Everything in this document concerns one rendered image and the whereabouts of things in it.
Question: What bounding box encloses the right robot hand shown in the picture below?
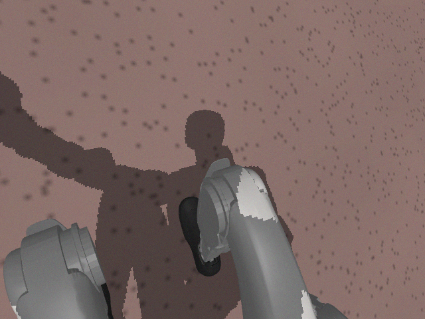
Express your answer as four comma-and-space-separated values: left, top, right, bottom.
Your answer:
309, 293, 348, 319

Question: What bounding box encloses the right robot foot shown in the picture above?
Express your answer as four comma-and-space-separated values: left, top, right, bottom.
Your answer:
179, 197, 221, 276

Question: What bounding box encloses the left robot foot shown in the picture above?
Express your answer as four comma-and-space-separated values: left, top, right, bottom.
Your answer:
101, 283, 114, 319

